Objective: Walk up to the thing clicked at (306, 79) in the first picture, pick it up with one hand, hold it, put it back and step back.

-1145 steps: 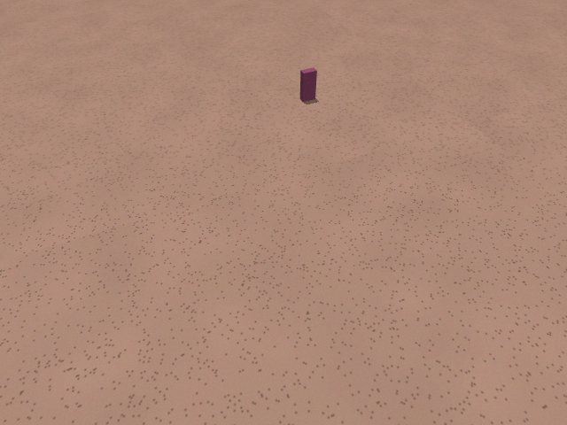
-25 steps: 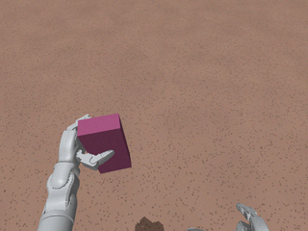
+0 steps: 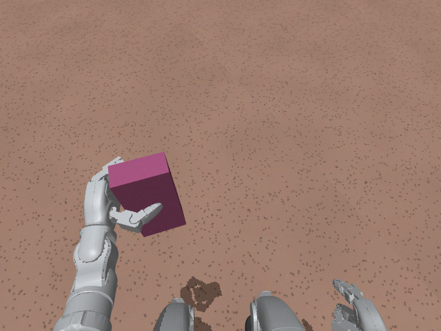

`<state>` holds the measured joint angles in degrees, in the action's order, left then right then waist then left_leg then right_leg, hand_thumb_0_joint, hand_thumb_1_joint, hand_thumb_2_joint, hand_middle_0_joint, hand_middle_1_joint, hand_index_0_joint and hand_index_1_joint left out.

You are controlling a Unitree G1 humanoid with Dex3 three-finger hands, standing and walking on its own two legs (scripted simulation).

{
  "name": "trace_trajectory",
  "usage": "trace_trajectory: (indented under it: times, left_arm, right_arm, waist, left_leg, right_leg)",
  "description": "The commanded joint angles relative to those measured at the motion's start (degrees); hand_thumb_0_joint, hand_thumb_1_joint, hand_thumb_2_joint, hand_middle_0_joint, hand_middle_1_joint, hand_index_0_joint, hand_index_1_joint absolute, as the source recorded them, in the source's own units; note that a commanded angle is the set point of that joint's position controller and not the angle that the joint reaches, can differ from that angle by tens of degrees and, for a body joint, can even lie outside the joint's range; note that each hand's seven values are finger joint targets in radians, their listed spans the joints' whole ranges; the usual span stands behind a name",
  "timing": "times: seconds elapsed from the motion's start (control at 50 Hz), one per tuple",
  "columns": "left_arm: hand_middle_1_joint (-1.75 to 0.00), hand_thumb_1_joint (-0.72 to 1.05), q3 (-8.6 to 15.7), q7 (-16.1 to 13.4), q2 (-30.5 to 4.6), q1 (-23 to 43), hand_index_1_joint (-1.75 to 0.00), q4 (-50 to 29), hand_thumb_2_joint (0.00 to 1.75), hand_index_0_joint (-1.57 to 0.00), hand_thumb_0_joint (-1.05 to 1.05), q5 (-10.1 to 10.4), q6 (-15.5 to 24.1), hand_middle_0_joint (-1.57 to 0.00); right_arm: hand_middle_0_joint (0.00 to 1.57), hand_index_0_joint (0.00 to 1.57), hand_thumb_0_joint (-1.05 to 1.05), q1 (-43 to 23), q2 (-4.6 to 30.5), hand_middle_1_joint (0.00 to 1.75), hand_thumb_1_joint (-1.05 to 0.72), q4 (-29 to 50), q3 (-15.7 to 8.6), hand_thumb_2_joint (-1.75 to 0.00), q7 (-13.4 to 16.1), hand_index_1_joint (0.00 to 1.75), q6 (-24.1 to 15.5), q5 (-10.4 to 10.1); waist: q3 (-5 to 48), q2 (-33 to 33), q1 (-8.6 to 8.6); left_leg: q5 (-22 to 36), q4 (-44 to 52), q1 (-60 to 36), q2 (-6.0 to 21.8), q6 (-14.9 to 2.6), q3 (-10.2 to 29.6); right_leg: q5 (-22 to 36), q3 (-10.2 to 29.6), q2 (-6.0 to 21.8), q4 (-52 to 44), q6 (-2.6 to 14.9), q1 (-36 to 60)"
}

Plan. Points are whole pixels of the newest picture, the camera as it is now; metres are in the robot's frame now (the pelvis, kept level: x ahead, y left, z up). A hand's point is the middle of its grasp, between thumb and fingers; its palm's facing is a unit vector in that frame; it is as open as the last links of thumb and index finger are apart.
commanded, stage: crouch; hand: left
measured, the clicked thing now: (152, 199) +0.35 +0.13 -0.01
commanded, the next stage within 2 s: lower in 1.58 s
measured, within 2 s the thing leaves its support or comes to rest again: neither
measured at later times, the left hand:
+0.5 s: hand (153, 223) +0.39 +0.18 -0.25, palm faces +0.07 -1.00 -0.01, open 9.0 cm
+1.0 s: hand (160, 234) +0.40 +0.18 -0.40, palm faces +0.06 -1.00 -0.01, open 9.0 cm
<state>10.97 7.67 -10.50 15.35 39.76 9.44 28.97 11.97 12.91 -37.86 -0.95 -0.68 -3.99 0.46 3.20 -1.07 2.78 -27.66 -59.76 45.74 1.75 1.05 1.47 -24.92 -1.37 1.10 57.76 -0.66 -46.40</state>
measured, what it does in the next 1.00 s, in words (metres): lowers itself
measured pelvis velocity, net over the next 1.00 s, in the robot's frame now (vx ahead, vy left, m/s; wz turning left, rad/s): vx -0.08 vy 0.01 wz -0.06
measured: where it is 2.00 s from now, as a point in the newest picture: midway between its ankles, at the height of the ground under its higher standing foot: outside the picture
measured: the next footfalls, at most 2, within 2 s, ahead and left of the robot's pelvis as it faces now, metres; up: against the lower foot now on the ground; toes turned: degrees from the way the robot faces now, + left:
none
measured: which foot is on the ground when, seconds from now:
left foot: down 0.00-1.00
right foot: down 0.00-1.00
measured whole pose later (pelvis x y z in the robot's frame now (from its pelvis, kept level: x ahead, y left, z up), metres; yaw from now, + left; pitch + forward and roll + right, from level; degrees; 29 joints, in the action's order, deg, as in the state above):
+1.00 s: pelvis -0.08 +0.01 -0.35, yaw -4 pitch +30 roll -5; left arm 24.8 9.4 -25.7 44.4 69.8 3.3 45.0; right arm 6.6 16.2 -40.8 4.8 -6.1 -0.7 7.2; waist 3.9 -1.6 10.8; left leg -40.0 -134.0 124.5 -0.5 1.6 6.6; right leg -35.1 -2.3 1.2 128.6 -1.6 -123.9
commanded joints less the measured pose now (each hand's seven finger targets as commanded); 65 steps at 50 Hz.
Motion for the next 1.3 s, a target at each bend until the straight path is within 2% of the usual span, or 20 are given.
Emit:
trace_trajectory:
  times: [0.0,0.02,0.04,0.06,0.08,0.1,0.18,0.2,0.22,0.28,0.32,0.44,0.54,0.64,0.66,0.68,0.86,0.96,1.1,1.28]
  left_arm:
    - [-1.43,0.15,1.4,1.5,-6.4,19.1,-1.42,-4.2,1.23,-1.31,0.00,0.7,10.6,-1.29]
    - [-1.43,0.15,3.7,1.5,-8.9,20.4,-1.43,-4.3,1.24,-1.31,0.00,0.6,12.4,-1.29]
    - [-1.43,0.15,4.2,1.7,-10.5,23.5,-1.43,-7.5,1.23,-1.32,0.00,0.5,14.1,-1.30]
    - [-1.43,0.16,4.7,1.8,-10.1,21.1,-1.43,-1.1,1.23,-1.31,0.00,0.4,14.7,-1.29]
    - [-1.44,0.16,2.8,2.2,-7.8,21.0,-1.43,0.8,1.24,-1.32,0.00,0.4,15.3,-1.31]
    - [-1.44,0.14,4.7,2.1,-9.5,21.1,-1.44,0.3,1.26,-1.32,0.00,0.5,16.2,-1.31]
    - [-1.45,0.13,7.1,1.8,-12.6,25.9,-1.46,1.5,1.28,-1.32,0.00,0.2,17.3,-1.32]
    - [-1.47,0.13,6.1,1.7,-11.7,26.8,-1.47,1.5,1.30,-1.34,0.00,0.1,17.5,-1.33]
    - [-1.48,0.14,7.7,1.5,-12.9,27.8,-1.49,1.3,1.32,-1.34,0.00,0.0,17.6,-1.34]
    - [-1.45,0.16,6.9,1.8,-12.5,32.4,-1.46,1.3,1.30,-1.33,0.00,0.1,18.0,-1.32]
    - [-1.45,0.18,8.5,1.9,-14.4,34.9,-1.46,2.4,1.30,-1.32,0.00,-0.3,18.4,-1.32]
    - [-1.44,0.19,9.6,2.8,-14.4,35.0,-1.45,13.8,1.29,-1.32,0.00,-1.7,19.0,-1.31]
    - [-1.48,0.17,13.5,2.3,-19.3,39.2,-1.49,12.7,1.33,-1.34,0.00,-3.1,20.9,-1.33]
    - [-1.46,0.13,13.7,1.7,-22.4,47.5,-1.47,9.8,1.31,-1.32,0.00,-4.4,21.9,-1.32]
    - [-1.44,0.14,14.7,1.4,-23.3,47.0,-1.45,11.2,1.29,-1.30,0.00,-4.4,21.8,-1.30]
    - [-1.43,0.15,13.3,1.5,-22.1,48.1,-1.44,11.2,1.28,-1.30,0.00,-4.4,21.7,-1.30]
    - [-1.41,0.08,13.5,1.7,-24.1,47.3,-1.41,19.7,1.22,-1.31,0.00,-5.3,20.1,-1.30]
    - [-1.43,0.09,15.9,1.6,-26.5,46.6,-1.43,19.5,1.23,-1.31,0.00,-4.8,20.0,-1.30]
    - [-1.39,0.08,14.6,0.7,-26.7,49.1,-1.39,15.0,1.21,-1.28,0.00,-6.1,20.7,-1.27]
    - [-1.39,0.12,14.8,0.2,-27.1,44.8,-1.39,17.7,1.21,-1.28,0.00,-5.6,20.8,-1.27]
  right_arm:
    - [0.20,0.20,0.00,1.9,8.4,0.30,-0.88,4.3,-3.1,-0.90,-0.4,0.30,-2.5,1.1]
    - [0.20,0.20,0.00,2.1,9.0,0.30,-0.88,4.2,-3.2,-0.90,-0.6,0.30,-2.7,1.4]
    - [0.20,0.20,0.00,1.2,9.5,0.30,-0.89,5.0,-3.4,-0.90,-0.7,0.30,-2.9,1.6]
    - [0.20,0.20,0.00,2.3,9.5,0.30,-0.89,4.2,-2.9,-0.90,-0.9,0.30,-2.8,1.6]
    - [0.20,0.20,0.00,1.9,9.1,0.30,-0.89,4.3,-2.4,-0.90,-1.2,0.30,-2.6,1.8]
    - [0.20,0.20,0.00,2.1,9.9,0.30,-0.89,5.0,-2.8,-0.90,-1.2,0.30,-2.4,2.0]
    - [0.20,0.20,0.00,3.0,11.0,0.30,-0.88,4.9,-2.5,-0.90,-1.6,0.30,-1.1,2.4]
    - [0.20,0.20,0.00,2.6,11.2,0.30,-0.88,5.0,-2.5,-0.90,-1.8,0.30,-0.9,2.5]
    - [0.20,0.20,0.00,2.5,11.3,0.30,-0.89,4.7,-2.7,-0.90,-1.9,0.30,-0.7,2.7]
    - [0.20,0.20,0.00,2.6,11.6,0.30,-0.90,3.7,-3.1,-0.91,-2.1,0.30,-0.4,3.0]
    - [0.20,0.20,0.00,3.4,12.1,0.30,-0.90,2.7,-3.3,-0.91,-2.2,0.30,-0.3,3.1]
    - [0.20,0.20,0.00,3.3,12.3,0.30,-0.90,0.8,-2.5,-0.91,-3.1,0.30,0.1,4.2]
    - [0.20,0.20,0.00,3.1,12.9,0.30,-0.90,0.6,-1.7,-0.91,-4.1,0.30,0.9,5.2]
    - [0.20,0.20,0.00,2.8,13.3,0.30,-0.91,0.0,-1.4,-0.91,-4.2,0.30,1.3,5.7]
    - [0.20,0.20,0.00,2.5,13.7,0.30,-0.91,0.0,-1.5,-0.91,-4.1,0.30,1.5,5.7]
    - [0.20,0.20,0.00,2.4,14.0,0.30,-0.91,-0.2,-1.3,-0.91,-4.1,0.30,1.4,5.8]
    - [0.20,0.20,0.00,1.3,16.1,0.30,-0.91,-0.2,0.5,-0.90,-4.4,0.30,2.0,6.5]
    - [0.20,0.20,0.00,1.7,17.0,0.30,-0.90,0.0,1.9,-0.90,-4.8,0.30,2.6,7.0]
    - [0.20,0.20,0.00,2.3,18.1,0.30,-0.92,-0.7,2.9,-0.91,-5.2,0.30,3.7,8.1]
    - [0.20,0.20,0.00,1.4,19.7,0.30,-0.92,-0.6,4.4,-0.91,-5.5,0.30,4.9,9.1]
  waist:
    - [21.8,2.4,2.11]
    - [24.4,3.8,1.35]
    - [28.9,5.7,1.58]
    - [28.3,4.9,1.51]
    - [28.4,3.5,1.63]
    - [30.7,3.3,1.31]
    - [37.6,7.4,0.11]
    - [38.9,7.3,0.72]
    - [40.1,6.9,0.52]
    - [41.8,5.6,2.58]
    - [43.7,3.8,3.39]
    - [39.9,2.5,4.39]
    - [43.3,7.6,3.07]
    - [45.5,9.4,5.23]
    - [44.4,8.7,5.36]
    - [43.5,9.6,6.14]
    - [36.2,7.8,7.85]
    - [37.0,8.6,7.35]
    - [38.3,15.2,9.30]
    - [34.5,13.5,10.30]
  left_leg:
    - [10.6,-4.3,2.5,-1.7,-1.50,0.3]
    - [10.5,-7.5,5.3,-1.9,-1.44,0.5]
    - [12.3,-10.2,5.8,-1.8,-1.44,0.9]
    - [11.0,-12.0,9.0,-1.9,-1.53,1.1]
    - [9.6,-14.2,12.5,-2.1,-1.75,1.0]
    - [10.2,-16.7,15.2,-2.2,-1.93,0.9]
    - [9.8,-21.1,18.0,-2.2,-1.28,1.5]
    - [10.0,-22.3,19.1,-2.3,-1.29,1.5]
    - [10.2,-24.0,21.1,-2.3,-1.44,1.3]
    - [6.8,-28.1,26.4,-2.3,-1.81,1.2]
    - [7.1,-32.2,29.8,-2.2,-2.26,1.2]
    - [3.0,-39.9,40.9,-2.6,-2.21,0.8]
    - [0.1,-44.0,43.6,-2.8,-1.55,0.0]
    - [-4.7,-48.7,48.5,-2.8,-1.72,-1.0]
    - [-6.7,-49.4,50.2,-2.9,-1.92,-1.0]
    - [-7.1,-49.7,49.7,-2.8,-1.77,-0.7]
    - [-12.8,-55.4,58.6,-3.0,-2.14,-0.4]
    - [-10.0,-58.1,60.1,-3.0,-1.90,0.2]
    - [-5.2,-60.0,55.6,-2.4,-0.90,2.1]
    - [-4.4,-63.2,59.2,-2.4,-1.12,3.0]
  right_leg:
    - [10.4,-0.5,-1.2,5.2,1.96,-3.9]
    - [9.8,-0.3,-1.1,8.2,2.08,-7.1]
    - [11.0,-0.4,-1.0,11.1,2.19,-9.3]
    - [9.4,-0.5,-1.1,13.0,2.29,-11.8]
    - [8.6,-0.3,-1.0,14.7,2.22,-13.7]
    - [9.3,0.5,-0.8,16.3,2.05,-14.5]
    - [6.7,0.0,-1.1,23.2,2.81,-21.7]
    - [6.8,-0.1,-1.0,24.5,2.88,-22.2]
    - [7.3,0.1,-1.0,25.8,2.81,-22.9]
    - [5.4,0.8,-1.0,28.5,2.55,-25.5]
    - [6.4,0.9,-0.9,31.2,2.28,-27.3]
    - [2.0,-0.3,-0.9,39.0,2.44,-37.0]
    - [-1.1,-1.2,-0.9,45.1,2.89,-42.2]
    - [-3.6,-1.3,-0.9,48.9,2.51,-44.5]
    - [-5.3,-1.3,-0.8,49.1,2.34,-45.1]
    - [-5.4,-2.2,-0.8,50.4,2.48,-47.4]
    - [-10.2,-4.6,-1.2,55.4,2.05,-54.4]
    - [-7.6,-5.4,-1.4,58.5,1.98,-54.1]
    - [-2.7,-6.5,-1.4,62.5,2.66,-57.4]
    - [-1.7,-7.3,-1.7,63.9,2.22,-57.4]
